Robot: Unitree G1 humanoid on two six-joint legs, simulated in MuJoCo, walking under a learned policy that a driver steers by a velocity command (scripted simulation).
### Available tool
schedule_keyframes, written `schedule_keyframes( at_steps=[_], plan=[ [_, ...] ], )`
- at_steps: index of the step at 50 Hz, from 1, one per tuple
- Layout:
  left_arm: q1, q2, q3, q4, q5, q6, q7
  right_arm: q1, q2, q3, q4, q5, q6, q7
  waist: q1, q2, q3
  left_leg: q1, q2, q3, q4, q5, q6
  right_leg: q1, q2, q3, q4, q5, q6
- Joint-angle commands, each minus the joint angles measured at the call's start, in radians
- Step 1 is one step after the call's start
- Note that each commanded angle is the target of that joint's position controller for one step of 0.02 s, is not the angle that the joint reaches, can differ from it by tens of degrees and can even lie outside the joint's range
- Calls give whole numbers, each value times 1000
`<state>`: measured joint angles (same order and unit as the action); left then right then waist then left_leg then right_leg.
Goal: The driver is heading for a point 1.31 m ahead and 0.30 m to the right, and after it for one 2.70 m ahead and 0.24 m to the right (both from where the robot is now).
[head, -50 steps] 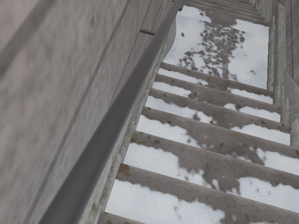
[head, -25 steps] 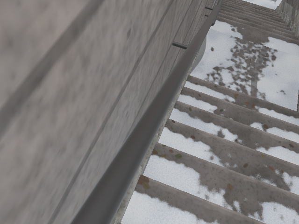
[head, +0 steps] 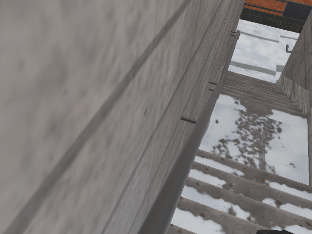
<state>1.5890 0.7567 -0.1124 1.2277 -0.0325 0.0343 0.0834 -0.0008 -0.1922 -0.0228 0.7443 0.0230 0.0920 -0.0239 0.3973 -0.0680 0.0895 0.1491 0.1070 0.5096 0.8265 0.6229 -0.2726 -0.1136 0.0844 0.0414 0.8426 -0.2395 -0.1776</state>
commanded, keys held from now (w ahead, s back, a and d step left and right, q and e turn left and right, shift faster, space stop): w+e+shift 0.80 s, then w+shift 0.20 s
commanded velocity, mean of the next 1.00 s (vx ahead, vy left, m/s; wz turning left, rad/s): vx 1.00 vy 0.00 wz -0.92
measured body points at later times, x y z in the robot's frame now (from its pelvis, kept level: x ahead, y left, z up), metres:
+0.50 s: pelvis -0.04 +0.00 -0.06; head -0.06 +0.00 +0.39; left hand -0.55 +0.17 +0.20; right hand +0.15 -0.20 -0.17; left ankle -0.29 -0.02 -0.73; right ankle +0.03 -0.13 -0.76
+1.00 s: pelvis -0.12 +0.00 -0.04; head -0.06 -0.01 +0.41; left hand -0.54 +0.17 +0.18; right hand +0.04 -0.22 -0.18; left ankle -0.21 +0.11 -0.76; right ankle -0.04 -0.19 -0.71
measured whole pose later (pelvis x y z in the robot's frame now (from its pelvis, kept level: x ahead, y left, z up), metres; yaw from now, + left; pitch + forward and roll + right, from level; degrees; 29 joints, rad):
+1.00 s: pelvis -0.12 +0.00 -0.04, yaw -24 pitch -7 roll -1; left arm 1.49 0.33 -0.39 1.19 -0.11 -0.10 -0.11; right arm -0.02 -0.15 -0.11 0.82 0.08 0.16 0.06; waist 0.38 0.08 0.26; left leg 0.26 0.24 0.77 0.48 -0.47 -0.18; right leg -0.53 -0.10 -0.09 0.89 0.15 -0.06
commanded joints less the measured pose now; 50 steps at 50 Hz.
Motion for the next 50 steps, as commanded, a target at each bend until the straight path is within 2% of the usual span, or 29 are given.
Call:
schedule_keyframes(
  at_steps=[1, 3, 4, 6, 8, 9, 10, 11, 14, 16, 19, 20, 21, 22, 23, 25, 27, 29, 30, 31, 32, 33, 34, 36, 37, 38, 39, 42, 50],
  plan=[
    [-568, -591, -75, -248, 19, -5, -23, -162, -70, -19, -169, -5, 59, 56, -79, -14, 69, -79, 344, -235, -302, -179, 2, -366, -125, 148, 9, 122, 52],
    [-789, -706, -132, -234, -30, -22, -58, -27, 37, -5, -96, 11, 31, 44, -259, -35, 342, 50, 333, -250, -779, -851, 102, -772, -118, 202, 112, 151, 117],
    [-756, -690, -145, -200, 5, -26, -78, -52, 18, -16, -57, 13, 43, 9, -219, -89, 345, 114, 370, -252, -750, -812, 94, -858, -125, 225, 157, 57, 111],
    [-443, -734, -179, -42, -60, -27, -65, -127, 13, -35, -39, -24, 77, 27, -82, -121, 358, 178, 186, -75, -886, -669, -30, -744, -38, 127, -22, 97, 122],
    [-414, -641, -128, -132, -69, 10, 36, -123, -224, -116, -38, 22, 138, 85, -18, 63, 215, 254, 248, 16, -907, 432, -142, -566, 83, -77, 93, -95, 139],
    [-332, -559, -98, -145, -67, 11, 62, -289, -228, -134, -144, 3, 159, 97, 51, 209, 61, 169, 97, 97, -881, 619, -196, -353, 180, -165, 150, -185, 140],
    [-152, -502, -43, -148, -83, -8, 87, -444, -219, -156, -191, 66, 131, 87, 158, 240, -63, -131, 6, 131, -569, 1248, -242, 30, 275, -266, 8, -133, 183],
    [13, -473, -14, -39, -24, 12, 53, -381, -205, -150, -201, 81, 70, 65, 195, 117, -278, -191, -37, 222, -268, 1008, -245, 344, 300, -387, 59, 430, 150],
    [-154, -615, -47, -28, -31, -25, -2, -342, 87, -24, -107, 88, -36, 41, 56, 153, -246, -297, 27, -1, 168, -672, 33, 266, -55, -84, 5, 1032, 45],
    [-565, -403, 23, -146, 10, -40, -83, -89, 66, 15, 3, 22, -14, -10, -128, 256, -21, 27, 184, -96, -192, -285, 57, -277, -34, 10, -186, 683, 88],
    [-704, -656, -81, -244, 83, -19, -170, 43, -95, -44, 44, -59, 51, -18, -175, 158, 298, 297, 349, -68, -587, -15, -63, -671, -53, 22, -269, 416, 97],
    [-664, -679, -83, -219, 50, -25, -158, 64, -55, -48, 41, -37, 70, -10, -199, 59, 343, 266, 378, -98, -668, 103, -117, -725, 5, 35, -193, 307, 116],
    [-651, -697, -80, -191, 15, -28, -162, 210, -87, -68, 86, -64, 63, -28, -241, 195, 267, 523, 498, -295, -499, 313, -105, -1095, 23, 117, 145, -67, 81],
    [-488, -754, -131, -201, 3, -71, -173, 32, 32, -62, -23, -44, 77, -8, -110, 76, 118, 377, 537, -150, -409, 38, -223, -1048, -150, 144, 28, -46, 167],
    [-361, -802, -151, -142, -41, -71, -150, -108, 15, -78, -71, -6, 89, 44, -51, 66, 102, 220, 424, -30, -493, -115, -310, -895, -88, 60, -17, -35, 194],
    [-524, -710, -146, -225, -49, -78, -113, -64, -110, -107, -75, 41, 91, 80, -77, 204, 183, 96, 281, 168, -718, 210, -319, -583, -19, -189, -181, 236, 174],
    [-524, -657, -117, -258, 8, -54, -127, -35, -158, -124, -71, 64, 112, 68, -73, 319, 213, -90, 248, 298, -849, 324, -443, -378, 11, -299, -187, 191, 166],
    [-147, -575, -78, -198, 57, -75, -127, -198, -259, -192, -158, 84, 129, 66, 86, 523, 96, -260, 95, 492, -655, 878, -774, -103, 82, -545, -187, -64, 191],
    [154, -425, -9, -177, 69, -113, -114, -340, -365, -241, -219, 137, 125, 83, 290, 585, 32, -567, -9, 513, -87, 1217, -923, 236, -41, -510, -302, -40, 22],
    [-52, -338, 38, -206, 0, -125, -88, -263, -327, -196, -181, 191, 130, 56, 300, 68, -75, -767, 23, 199, 663, 595, -648, 456, -150, -264, -179, 514, -131],
    [-433, -547, -17, -221, -78, -116, -79, -223, -35, -68, -137, 99, 94, 4, 73, -179, -260, -620, 100, -70, 708, -1024, -174, 325, -295, -12, 91, 1088, -108],
    [-598, -731, -110, -268, -60, -104, -64, -296, 104, 11, -192, 46, 67, 50, -61, 206, -221, -149, 230, -58, 18, -954, -44, -294, -216, -8, -4, 1052, 29],
    [-630, -719, -100, -252, -97, -74, -63, -284, 51, -8, -147, 1, 69, 83, -102, 385, -23, 6, 225, 31, -441, -1147, 56, -465, -210, 101, -139, 815, 63],
    [-649, -741, -119, -171, -20, -40, -131, -136, 98, 4, -75, -44, 70, 18, -178, 279, 228, 153, 240, 117, -641, -971, 36, -657, -126, 58, -182, 475, 98],
    [-676, -746, -127, -216, 14, -55, -171, -105, 50, -28, -35, -27, 95, 20, -200, 156, 173, 211, 452, 54, -528, -511, 0, -724, -143, 71, -133, 320, 106],
    [-623, -677, -90, -196, -36, -113, -214, -99, 22, -79, -7, 21, 125, -13, -244, 156, 115, -46, 567, 89, -489, -510, -145, -751, -256, 106, 17, 91, 90],
    [-530, -717, -114, -170, -52, -114, -224, -87, -27, -94, 18, 5, 110, -7, -167, 201, 24, 15, 554, 112, -445, -620, -155, -721, -298, 81, 52, 138, 71],
    [-679, -746, -122, -253, -68, -57, -188, -85, -185, -137, 71, 75, 77, 85, -135, 238, 141, -120, 454, 172, -580, -441, -95, -478, -221, -152, 8, 367, 90],
    [-692, -651, -113, -163, -34, -100, -195, -48, -112, -115, 17, 39, 99, 79, -150, 229, 97, 11, 311, 238, -610, -1073, -14, -563, -205, -108, 45, 419, 90]
  ],
)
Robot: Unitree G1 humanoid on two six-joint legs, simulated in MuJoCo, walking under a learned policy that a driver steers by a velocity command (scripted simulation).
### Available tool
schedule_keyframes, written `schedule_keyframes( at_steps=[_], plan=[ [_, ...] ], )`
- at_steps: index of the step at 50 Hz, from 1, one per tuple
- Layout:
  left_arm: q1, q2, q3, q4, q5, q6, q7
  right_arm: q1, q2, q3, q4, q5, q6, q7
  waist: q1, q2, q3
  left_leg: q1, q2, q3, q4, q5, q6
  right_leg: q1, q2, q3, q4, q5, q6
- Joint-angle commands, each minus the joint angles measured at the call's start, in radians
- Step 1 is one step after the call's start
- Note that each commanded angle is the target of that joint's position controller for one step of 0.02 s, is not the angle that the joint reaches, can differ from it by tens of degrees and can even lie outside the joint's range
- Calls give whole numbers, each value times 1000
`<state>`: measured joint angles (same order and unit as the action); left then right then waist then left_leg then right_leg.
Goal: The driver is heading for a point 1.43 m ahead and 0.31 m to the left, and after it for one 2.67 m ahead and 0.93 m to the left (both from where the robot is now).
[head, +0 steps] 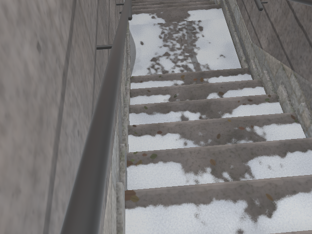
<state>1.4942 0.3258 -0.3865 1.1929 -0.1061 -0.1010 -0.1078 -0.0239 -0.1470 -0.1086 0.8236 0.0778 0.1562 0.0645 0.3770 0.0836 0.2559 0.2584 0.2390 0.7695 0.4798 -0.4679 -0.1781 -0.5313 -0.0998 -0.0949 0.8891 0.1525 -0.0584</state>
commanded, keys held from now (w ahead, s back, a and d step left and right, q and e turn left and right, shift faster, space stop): w+shift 1.00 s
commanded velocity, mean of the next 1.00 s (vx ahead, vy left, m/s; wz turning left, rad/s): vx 1.00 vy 0.00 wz -0.11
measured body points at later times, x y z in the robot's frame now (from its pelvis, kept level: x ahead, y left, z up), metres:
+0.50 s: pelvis -0.05 -0.04 +0.02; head +0.06 +0.02 +0.45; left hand -0.46 -0.01 +0.22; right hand +0.18 -0.17 -0.12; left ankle -0.13 +0.06 -0.72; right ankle +0.05 -0.18 -0.63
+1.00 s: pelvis -0.02 -0.04 +0.01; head +0.06 +0.02 +0.45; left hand -0.46 -0.01 +0.20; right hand +0.24 -0.20 -0.10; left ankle -0.13 +0.06 -0.72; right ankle +0.08 -0.16 -0.57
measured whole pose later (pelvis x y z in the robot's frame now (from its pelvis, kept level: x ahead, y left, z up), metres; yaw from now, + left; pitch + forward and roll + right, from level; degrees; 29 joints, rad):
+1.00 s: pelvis -0.02 -0.04 +0.01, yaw +5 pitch -4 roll -5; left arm 1.42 0.31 -0.32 1.13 -0.07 -0.08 -0.01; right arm -0.01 -0.21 -0.08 0.70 0.04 0.10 0.00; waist 0.28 0.05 0.28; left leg 0.08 0.39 0.64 0.53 -0.40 -0.14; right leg -0.79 0.00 -0.11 1.42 -0.01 -0.11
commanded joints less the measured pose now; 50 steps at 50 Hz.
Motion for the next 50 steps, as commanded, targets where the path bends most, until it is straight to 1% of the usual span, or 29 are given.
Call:
schedule_keyframes(
  at_steps=[1, 2, 3, 4, 5, 6, 7, 9, 10, 11, 12, 13, 14, 15, 17, 22, 23, 24, 25, 26, 27, 28, 33, 34, 35, 37, 42, 46, 50],
  plan=[
    [-648, -240, 176, -144, 52, 53, 17, -51, -177, -52, -37, -15, 82, 14, -212, 140, -23, -169, 235, 26, -314, 36, -231, -205, 23, 79, 111, -166, -30],
    [-658, -223, 193, -136, 50, 73, 20, -84, -193, -65, -40, -6, 95, 14, -235, 238, -22, -185, 262, 16, -331, 42, -222, -249, 102, 54, 281, -316, -60],
    [-603, -246, 183, -127, 88, 92, 47, -141, -148, -35, -38, -30, 82, 16, -159, 115, -73, -134, 236, -5, -260, 160, -124, -195, 98, -21, 231, -164, -70],
    [-565, -257, 183, -123, 128, 107, 62, -149, -158, -33, -27, -16, 96, 22, -150, 106, -114, -161, 287, -36, -271, 312, -112, -99, 128, -33, 297, -208, -80],
    [-589, -258, 185, -117, 111, 105, 75, -117, -117, -11, -9, -32, 88, 26, -173, 168, -135, -46, 310, -57, -239, 446, -109, -211, 109, -10, 350, -267, -80],
    [-537, -265, 186, -110, 126, 117, 83, -172, -131, -14, -3, -10, 108, 35, -145, 90, -173, -66, 318, -78, -228, 536, -124, -126, 135, -11, 263, -301, -111],
    [-523, -263, 193, -120, 131, 116, 88, -220, -155, -14, -16, -8, 115, 36, -117, 136, -191, -58, 298, -69, -209, 653, -136, -86, 148, -42, 267, -318, -119],
    [-531, -310, 190, -128, 125, 107, 85, -230, -123, 6, 0, -2, 113, 21, -120, 232, -231, 11, 297, -90, -181, 739, -117, -97, 114, 18, 233, -332, -127],
    [-541, -296, 201, -127, 118, 103, 82, -208, -130, 5, 10, 7, 112, 13, -148, 243, -249, 62, 304, -94, -181, 770, -122, -104, 116, 9, 230, -369, -129],
    [-558, -330, 194, -118, 96, 93, 85, -212, -84, 23, -12, 8, 114, 2, -172, 238, -244, 125, 295, -109, -139, 896, -122, -152, 120, 16, 148, -355, -138],
    [-579, -332, 209, -92, 66, 81, 95, -79, -75, 45, -9, -34, 90, -17, -203, 252, -214, 158, 237, -108, -107, 828, -61, -213, 124, -25, 243, -286, -127],
    [-623, -322, 210, -97, 67, 77, 96, -23, -69, 53, 2, -41, 82, -33, -238, 222, -218, 192, 252, -121, -107, 737, -39, -256, 107, -3, 221, -280, -129],
    [-672, -293, 215, -101, 17, 61, 100, 14, -17, 83, -8, -54, 71, -49, -266, 227, -244, 251, 219, -128, -110, 505, -32, -312, 95, 11, 132, -204, -133],
    [-737, -275, 220, -124, 19, 59, 101, 57, -23, 90, -7, -50, 66, -61, -290, 224, -225, 242, 232, -133, -124, 474, -25, -325, 91, -5, 96, -184, -130],
    [-774, -286, 208, -140, 53, 84, 92, 46, -24, 103, -20, -41, 59, -73, -284, 196, -173, 163, 274, -129, -171, 479, 2, -324, 79, -30, 113, -217, -126],
    [-767, -299, 201, -166, 78, 114, 98, 76, -19, 108, -52, -32, 47, -82, -254, 134, -155, -5, 265, -101, -207, 228, 6, -268, 84, -41, 123, -184, -131],
    [-761, -287, 205, -166, 93, 114, 97, 77, -30, 102, -54, -39, 43, -82, -249, 146, -167, -30, 279, -125, -218, 189, 28, -258, 75, -32, 203, -155, -125],
    [-750, -291, 205, -160, 88, 114, 101, 70, -20, 103, -61, -44, 43, -79, -248, 141, -167, -36, 280, -116, -222, 142, 28, -277, 78, -19, 219, -157, -121],
    [-744, -263, 212, -179, 108, 117, 90, -21, -33, 100, -65, -24, 57, -69, -214, 111, -202, -59, 315, -129, -244, 223, -3, -208, 86, -16, 211, -189, -142],
    [-710, -275, 211, -178, 107, 117, 87, -59, -36, 98, -75, -18, 62, -64, -187, 117, -212, -79, 303, -120, -237, 262, -15, -173, 95, -22, 216, -192, -149],
    [-674, -309, 210, -178, 128, 113, 79, -52, -85, 68, -65, 8, 68, -54, -178, 76, -188, -74, 340, -132, -231, 403, -35, -165, 90, 2, 222, -200, -147],
    [-654, -303, 211, -178, 125, 102, 78, -63, -73, 67, -66, -7, 69, -48, -179, 85, -219, 7, 331, -138, -201, 473, -39, -199, 91, 13, 211, -217, -143],
    [-714, -298, 215, -215, 92, 73, 82, -19, -75, 61, -47, -26, 54, -36, -233, 142, -253, 159, 334, -173, -150, 715, -33, -303, 85, 17, 222, -271, -119],
    [-718, -302, 213, -215, 86, 72, 81, -25, -78, 59, -49, -25, 51, -35, -230, 148, -249, 151, 332, -174, -154, 715, -32, -306, 84, 19, 229, -283, -117],
    [-713, -339, 210, -187, 66, 66, 92, 78, -66, 62, -38, -39, 33, -43, -267, 173, -203, 150, 285, -148, -144, 552, -6, -385, 83, 10, 289, -238, -95],
    [-770, -328, 210, -196, 65, 65, 95, 133, -55, 66, -31, -49, 18, -49, -296, 163, -165, 146, 300, -162, -152, 518, 8, -463, 72, 11, 318, -241, -77],
    [-776, -320, 207, -213, 78, 76, 90, 151, -61, 65, -56, -49, 2, -54, -270, 144, -147, -11, 302, -140, -157, 505, 25, -431, 86, -7, 416, -222, -63],
    [-796, -285, 220, -233, 56, 68, 94, 159, -77, 60, -75, -38, -9, -42, -262, 167, -163, -79, 263, -142, -109, 356, 55, -441, 99, -38, 541, -145, -46],
    [-769, -287, 209, -232, 85, 79, 97, 142, -74, 58, -75, -52, -19, -40, -254, 155, -185, -17, 321, -183, -51, 572, 56, -502, 103, -14, 584, -153, -46]
  ],
)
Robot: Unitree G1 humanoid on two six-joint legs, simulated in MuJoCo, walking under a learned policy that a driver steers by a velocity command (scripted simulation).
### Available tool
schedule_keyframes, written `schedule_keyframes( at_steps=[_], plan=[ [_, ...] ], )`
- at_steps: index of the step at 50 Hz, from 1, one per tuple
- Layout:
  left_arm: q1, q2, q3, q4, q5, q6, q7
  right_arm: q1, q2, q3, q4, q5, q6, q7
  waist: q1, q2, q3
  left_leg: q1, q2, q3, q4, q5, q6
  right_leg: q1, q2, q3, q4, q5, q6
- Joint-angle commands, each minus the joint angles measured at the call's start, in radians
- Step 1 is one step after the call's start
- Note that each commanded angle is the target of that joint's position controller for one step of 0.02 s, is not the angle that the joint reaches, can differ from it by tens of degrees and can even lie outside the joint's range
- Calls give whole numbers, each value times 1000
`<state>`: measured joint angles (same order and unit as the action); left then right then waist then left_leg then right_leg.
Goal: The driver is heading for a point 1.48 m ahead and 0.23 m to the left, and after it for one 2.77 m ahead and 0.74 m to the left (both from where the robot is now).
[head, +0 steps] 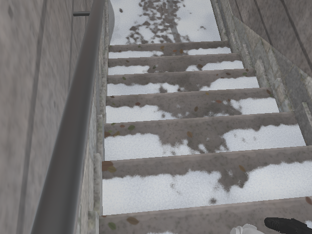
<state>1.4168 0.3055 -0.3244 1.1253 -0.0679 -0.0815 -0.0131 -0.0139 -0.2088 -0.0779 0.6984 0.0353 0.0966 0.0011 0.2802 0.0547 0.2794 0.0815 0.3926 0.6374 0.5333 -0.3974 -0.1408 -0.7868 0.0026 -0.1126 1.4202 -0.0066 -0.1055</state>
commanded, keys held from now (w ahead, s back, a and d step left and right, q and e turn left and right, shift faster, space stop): w+shift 1.00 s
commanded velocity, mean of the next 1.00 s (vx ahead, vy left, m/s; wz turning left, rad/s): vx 1.00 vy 0.00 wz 0.00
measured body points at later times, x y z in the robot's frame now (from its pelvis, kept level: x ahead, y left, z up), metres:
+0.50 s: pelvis -0.02 -0.01 +0.00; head +0.10 +0.05 +0.43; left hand -0.43 +0.06 +0.19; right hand +0.10 -0.24 -0.14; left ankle -0.10 +0.11 -0.74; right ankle +0.13 -0.18 -0.56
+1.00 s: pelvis +0.01 +0.02 -0.04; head +0.09 +0.03 +0.40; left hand -0.42 +0.06 +0.17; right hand +0.18 -0.21 -0.19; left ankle -0.10 +0.11 -0.74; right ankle +0.20 -0.16 -0.67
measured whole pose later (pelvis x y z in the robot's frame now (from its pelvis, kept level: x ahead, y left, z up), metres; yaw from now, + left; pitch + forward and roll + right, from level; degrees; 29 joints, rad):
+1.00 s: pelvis +0.01 +0.02 -0.04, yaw +2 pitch -7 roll -1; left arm 1.52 0.46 -0.49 0.96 -0.05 -0.13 -0.10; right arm 0.16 -0.27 -0.08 0.80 0.00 0.12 -0.01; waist 0.28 0.09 0.29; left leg 0.06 0.32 0.60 0.78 -0.59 -0.12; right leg -0.71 -0.03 0.12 1.05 0.14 -0.01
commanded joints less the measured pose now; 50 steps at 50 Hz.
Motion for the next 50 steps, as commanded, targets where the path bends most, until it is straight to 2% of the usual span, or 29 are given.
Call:
schedule_keyframes(
  at_steps=[1, 4, 7, 8, 11, 17, 20, 24, 25, 26, 27, 28, 29, 30, 31, 32, 33, 34, 35, 37, 38, 39, 40, 41, 42, 43, 48, 49, 50],
  plan=[
    [-718, -259, 146, -187, 60, 70, -9, 151, -44, 9, 45, -35, 56, 33, -178, 149, -179, 181, 224, -80, -131, 722, 1, -281, 32, 115, 43, -42, 4],
    [-672, -268, 140, -179, 50, 69, -16, 108, -62, -1, 39, -17, 64, 34, -152, 175, -216, 206, 198, -81, -105, 737, -5, -281, 54, 109, 99, -93, 0],
    [-690, -241, 148, -186, 44, 71, -24, 102, -50, 10, 34, -28, 70, 21, -153, 195, -222, 172, 174, -91, -107, 712, -8, -260, 81, 138, 96, -80, -3],
    [-721, -204, 158, -195, 50, 76, -28, 133, -72, 5, 39, -35, 71, 20, -171, 172, -217, 186, 164, -107, -108, 714, -3, -281, 97, 141, 105, -73, -4],
    [-752, -206, 150, -203, 77, 81, -18, 202, -100, -7, 57, -35, 71, 15, -214, 130, -221, 252, 157, -128, -110, 632, 7, -339, 115, 176, 39, -42, 3],
    [-797, -157, 173, -240, 55, 90, -11, 256, -120, -5, 63, -33, 39, -3, -217, 141, -235, 202, 148, -163, -122, 565, 37, -345, 123, 205, 54, -15, 13],
    [-815, -150, 176, -245, 66, 91, -14, 256, -104, 0, 53, -30, 45, -12, -233, 143, -223, 174, 131, -179, -110, 523, 47, -354, 142, 223, 58, 10, 18],
    [-769, -140, 181, -234, 71, 91, -5, 296, -114, -7, 57, -54, 43, -27, -249, 134, -272, 242, 132, -202, -83, 555, 50, -355, 136, 247, 40, 15, -7],
    [-788, -125, 186, -243, 75, 89, -7, 312, -115, -6, 58, -57, 43, -32, -260, 126, -271, 247, 134, -210, -79, 572, 52, -358, 139, 250, 34, 23, -9],
    [-751, -83, 188, -236, 48, 50, -18, 338, -94, 12, 90, -33, 25, -28, -209, 146, -309, 283, 62, -160, 28, 317, 68, -353, 62, 122, -78, 110, 4],
    [-803, -55, 194, -239, 59, 42, -30, 367, -76, 16, 90, -29, 20, -35, -255, 109, -307, 257, 48, -178, 48, 284, 79, -321, 68, 119, -122, 160, 9],
    [-883, -21, 210, -281, 71, 34, -42, 422, -100, 10, 114, -31, 0, -48, -272, 104, -279, 283, 108, -222, 60, 309, 77, -394, 28, 172, -193, 227, 26],
    [-924, 5, 217, -302, 70, 23, -55, 474, -102, 14, 119, -22, -18, -45, -295, 29, -261, 335, 111, -212, 88, 309, 62, -451, 31, 144, -275, 344, 38],
    [-946, -2, 215, -317, 77, 17, -61, 502, -125, 8, 129, -16, -29, -45, -302, 29, -253, 342, 133, -228, 77, 296, 65, -452, 9, 159, -309, 359, 44],
    [-913, -10, 214, -318, 57, 14, -63, 430, -154, 6, 118, -9, -44, -39, -236, 105, -232, 262, 146, -218, 76, 347, 68, -397, -27, 149, -293, 339, 61],
    [-849, -41, 196, -297, 61, 26, -61, 393, -155, 1, 110, -14, -48, -24, -205, 108, -249, 208, 164, -204, 49, 327, 70, -317, -38, 163, -251, 317, 58],
    [-768, -98, 170, -276, 55, 37, -53, 324, -133, 5, 91, -11, -57, -15, -135, 57, -226, 88, 177, -176, 46, 283, 37, -198, -80, 196, -325, 457, 52],
    [-723, -130, 151, -250, 53, 44, -45, 289, -135, 2, 83, -4, -54, -8, -118, 31, -217, 28, 163, -165, 38, 232, 26, -108, -66, 183, -323, 460, 59],
    [-786, -126, 138, -275, 81, 48, -50, 241, -144, -2, 77, 8, -31, -7, -134, -22, -189, 7, 201, -221, -7, 225, 18, -103, -77, 248, -319, 410, 46],
    [-726, -161, 117, -272, 90, 47, -46, 225, -175, -24, 66, -2, -1, -18, -143, -14, -170, 65, 197, -211, -41, 234, -13, -107, -61, 286, -361, 348, 61],
    [-709, -158, 115, -274, 88, 43, -48, 227, -184, -27, 70, -10, 8, -23, -145, 2, -158, 101, 190, -206, -44, 261, -17, -120, -63, 284, -393, 325, 69],
    [-725, -111, 121, -270, 84, 36, -56, 228, -179, -19, 86, -22, 7, -10, -156, 21, -179, 172, 169, -193, 7, 328, 5, -150, -70, 210, -424, 327, 70],
    [-822, -40, 146, -310, 70, 16, -67, 294, -196, -25, 93, -37, 20, -3, -251, 68, -203, 276, 139, -215, 12, 349, 42, -223, -4, 192, -381, 150, 76],
    [-891, 1, 153, -330, 75, 0, -86, 341, -184, -21, 107, -51, 30, -8, -290, 51, -170, 337, 162, -227, 19, 377, 49, -325, -22, 215, -401, 138, 72],
    [-875, -13, 145, -331, 67, -12, -95, 369, -178, -21, 106, -64, 30, -16, -291, 75, -161, 324, 158, -215, 19, 313, 51, -325, -40, 254, -413, 88, 77],
    [-859, -22, 138, -332, 57, -21, -93, 396, -178, -25, 114, -58, 27, -19, -292, 55, -175, 348, 156, -217, 16, 319, 45, -340, -33, 253, -413, 75, 91],
    [-812, -72, 107, -301, 37, -7, -87, 315, -155, -17, 83, -40, 29, -15, -231, 66, -138, 214, 159, -188, -6, 260, 27, -326, -24, 255, -326, 33, 99],
    [-757, -114, 91, -282, 43, 5, -89, 247, -122, -9, 63, -23, 15, -12, -148, -26, -122, 54, 180, -154, -42, 285, -12, -178, -67, 259, -377, 240, 92],
    [-676, -165, 72, -237, 48, 14, -84, 178, -119, -10, 52, -13, 20, -6, -105, 12, -132, -6, 150, -129, -47, 250, -26, -78, -48, 240, -356, 261, 87]
  ],
)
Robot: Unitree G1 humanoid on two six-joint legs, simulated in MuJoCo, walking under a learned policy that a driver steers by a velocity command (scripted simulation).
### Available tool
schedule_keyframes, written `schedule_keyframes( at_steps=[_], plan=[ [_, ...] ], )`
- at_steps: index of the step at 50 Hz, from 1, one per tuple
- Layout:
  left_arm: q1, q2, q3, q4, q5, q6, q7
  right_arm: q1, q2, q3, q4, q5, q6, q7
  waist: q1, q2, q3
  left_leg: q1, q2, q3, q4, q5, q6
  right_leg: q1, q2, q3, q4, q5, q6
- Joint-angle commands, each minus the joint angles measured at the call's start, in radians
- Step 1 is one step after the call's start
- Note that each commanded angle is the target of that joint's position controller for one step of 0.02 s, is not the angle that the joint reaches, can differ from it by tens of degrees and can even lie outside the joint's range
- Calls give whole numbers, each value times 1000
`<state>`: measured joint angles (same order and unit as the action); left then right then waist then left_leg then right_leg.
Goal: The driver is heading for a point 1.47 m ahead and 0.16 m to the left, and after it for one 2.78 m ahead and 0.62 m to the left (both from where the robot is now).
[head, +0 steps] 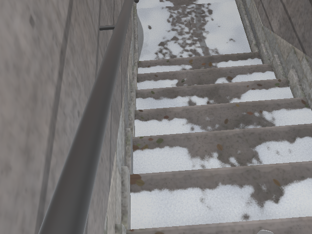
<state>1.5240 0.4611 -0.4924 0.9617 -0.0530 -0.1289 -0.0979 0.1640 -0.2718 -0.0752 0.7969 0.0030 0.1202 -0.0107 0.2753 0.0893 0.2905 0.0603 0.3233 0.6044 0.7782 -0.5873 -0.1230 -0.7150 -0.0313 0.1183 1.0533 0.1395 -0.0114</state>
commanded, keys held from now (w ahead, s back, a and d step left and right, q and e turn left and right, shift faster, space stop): w+shift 0.44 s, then shift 0.56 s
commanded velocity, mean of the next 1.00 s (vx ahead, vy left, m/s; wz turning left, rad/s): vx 0.65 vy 0.00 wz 0.00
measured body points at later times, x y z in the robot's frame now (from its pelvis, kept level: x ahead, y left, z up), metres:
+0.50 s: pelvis +0.00 +0.00 +0.01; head +0.08 +0.01 +0.44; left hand -0.43 +0.05 +0.21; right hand +0.15 -0.22 -0.15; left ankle -0.11 +0.09 -0.70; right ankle +0.19 -0.18 -0.64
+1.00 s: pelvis -0.01 -0.01 -0.02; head +0.06 -0.01 +0.42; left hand -0.44 +0.05 +0.21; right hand -0.04 -0.26 -0.17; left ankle -0.11 +0.09 -0.70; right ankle +0.15 -0.16 -0.70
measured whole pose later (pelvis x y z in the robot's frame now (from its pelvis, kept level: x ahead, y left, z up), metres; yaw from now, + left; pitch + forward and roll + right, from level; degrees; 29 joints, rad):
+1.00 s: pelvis -0.01 -0.01 -0.02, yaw +1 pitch -5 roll +2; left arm 1.67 0.45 -0.51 0.84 -0.02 -0.07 -0.09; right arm 0.44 -0.20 -0.07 0.96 0.02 0.11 0.01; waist 0.15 0.01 0.25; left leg -0.04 0.30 0.57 0.91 -0.64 -0.10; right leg -0.57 -0.02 0.16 0.88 -0.05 0.05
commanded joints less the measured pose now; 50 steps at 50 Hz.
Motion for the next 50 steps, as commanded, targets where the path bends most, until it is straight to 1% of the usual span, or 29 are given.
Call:
schedule_keyframes(
  at_steps=[1, 2, 5, 6, 9, 14, 15, 17, 18, 19, 21, 23, 25, 27, 28, 29, 31, 35, 36, 37, 40, 41, 43, 44, 45, 46, 47, 48, 50],
  plan=[
    [-747, -335, 233, -52, 36, 69, 4, -33, -54, -15, -55, 31, -2, 9, -81, -13, -154, -23, 200, -86, -291, 419, -46, -102, -13, -6, 24, 127, -8],
    [-706, -361, 230, -45, 42, 77, 10, -35, -75, -30, -65, 46, 4, -1, -80, -12, -144, -46, 195, -98, -335, 363, -64, -58, 2, 50, 36, 107, -1],
    [-747, -310, 250, -52, 66, 66, 6, 3, -84, -28, -54, 36, 18, -18, -126, -4, -145, 144, 188, -114, -293, 506, -59, -155, 22, 24, -67, 154, 9],
    [-678, -307, 257, -21, 37, 60, 7, 26, -85, -27, -55, 29, -5, -21, -110, 43, -164, 159, 138, -66, -253, 496, -44, -128, 31, -36, -94, 204, 23],
    [-730, -255, 267, -24, 46, 55, 2, 57, -52, -13, -26, 23, -23, -5, -138, 68, -179, 205, 149, -100, -203, 598, 9, -139, 15, -66, -103, 192, 13],
    [-718, -259, 258, -32, 44, 66, 8, 7, -61, -10, -30, 10, -22, 15, -119, 83, -178, 193, 194, -132, -219, 629, 18, -140, -10, -46, -83, 117, 8],
    [-772, -211, 272, -50, 23, 58, 13, 64, -100, -21, -23, -14, -5, 18, -197, 165, -203, 334, 163, -177, -198, 529, 65, -288, 46, -48, -20, -146, 13],
    [-970, -132, 288, -141, 54, 46, -9, 120, -99, -16, -7, -17, 22, 8, -264, 70, -155, 397, 266, -234, -215, 556, 74, -461, -1, 35, -29, -157, -3],
    [-983, -131, 288, -148, 47, 38, -15, 123, -109, -16, -11, -23, 29, 6, -263, 53, -150, 423, 275, -226, -216, 556, 60, -516, 7, 38, -21, -159, -2],
    [-881, -224, 260, -133, 65, 49, -22, 81, -78, -20, -43, 9, 17, -18, -173, -70, -110, 157, 297, -183, -305, 508, -10, -288, -42, 112, -21, 59, 0],
    [-733, -321, 227, -63, 56, 77, 1, -21, -96, -31, -71, 35, 9, -16, -80, -44, -126, -7, 242, -135, -352, 422, -49, -94, -5, 57, 45, 58, -2],
    [-770, -289, 239, -62, 74, 78, 10, 25, -92, -28, -61, 40, 17, -18, -131, -77, -120, 94, 211, -146, -323, 490, -53, -154, 36, 29, -16, 98, 21],
    [-826, -207, 274, -96, 85, 64, -1, 141, -158, -49, -26, 29, 16, -16, -168, -91, -115, 255, 236, -187, -320, 708, -62, -240, 46, 95, -116, 83, 37],
    [-747, -228, 273, -41, 75, 41, -4, 183, -92, -32, -21, 32, 12, -22, -191, -63, -189, 272, 173, -147, -239, 627, -43, -174, 61, 35, -116, 141, 52],
    [-635, -260, 274, 7, 31, 46, 2, 174, -89, -30, -19, 29, -13, -10, -137, -32, -203, 177, 78, -55, -199, 510, -22, -48, 66, -63, -198, 256, 56],
    [-626, -261, 276, 20, 36, 54, 1, 220, -76, -28, 6, 48, -21, -4, -154, -37, -209, 121, 64, -66, -196, 454, -5, 37, 76, -61, -170, 271, 48],
    [-674, -218, 290, 4, 30, 57, -1, 208, -54, -17, 30, 42, -36, 17, -161, 15, -192, 128, 71, -88, -156, 430, 40, -21, 43, -83, -221, 255, 46],
    [-675, -303, 263, -38, 55, 61, -4, 237, -18, -17, 61, 37, -21, 16, -195, -104, -164, 131, 141, -122, -177, 272, 56, -26, -14, -28, -380, 307, 35],
    [-744, -324, 268, -76, 78, 92, 24, 255, -14, -19, 50, 6, 0, 12, -259, -174, -85, 121, 201, -187, -259, 278, 23, -117, 16, 121, -316, 199, 34],
    [-745, -345, 265, -100, 89, 97, 34, 292, -20, -23, 61, -3, 0, 2, -255, -157, -83, 184, 248, -202, -231, 427, 13, -210, 6, 133, -314, 194, 42],
    [-717, -347, 268, -105, 81, 98, 34, 364, -5, -18, 91, -8, -5, -8, -267, -164, -96, 126, 231, -184, -205, 493, 13, -168, 19, 151, -299, 120, 50],
    [-690, -328, 281, -94, 68, 104, 24, 359, -26, -17, 103, -4, -15, -12, -227, -107, -92, 71, 224, -181, -201, 594, 26, -136, 19, 126, -236, 45, 59],
    [-636, -334, 279, -70, 64, 119, 29, 386, -27, -20, 115, -3, -19, -4, -220, -129, -111, 30, 225, -194, -194, 568, 38, -109, 23, 125, -178, -6, 63],
    [-588, -319, 271, -51, 39, 95, 12, 318, -31, -19, 108, 32, -39, 5, -162, -58, -169, -5, 136, -119, -131, 453, 62, -6, -9, -10, -240, 95, 73],
    [-578, -312, 271, -26, 37, 89, 2, 336, -10, -15, 119, 40, -35, 9, -181, -100, -175, -66, 113, -127, -127, 357, 71, 88, 2, -6, -266, 116, 64],
    [-559, -280, 284, -19, 47, 90, 1, 344, -36, -18, 139, 46, -38, 10, -173, -60, -194, -72, 133, -164, -121, 413, 85, 98, 14, 6, -161, 36, 66],
    [-556, -279, 283, -16, 51, 91, 4, 330, -39, -19, 133, 40, -36, 13, -169, -60, -192, -53, 146, -168, -112, 446, 85, 62, 3, 8, -156, 2, 71],
    [-484, -225, 299, 8, 26, 80, 9, 370, -82, -28, 151, 11, -10, 27, -214, 46, -254, 74, 81, -221, -64, 327, 120, -4, 66, 15, -166, -336, 49],
    [-573, -195, 307, -24, 32, 74, 9, 438, -78, -21, 160, 5, -2, 16, -260, -5, -221, 110, 110, -250, -79, 406, 135, -118, 43, 6, -124, -327, 60]
  ],
)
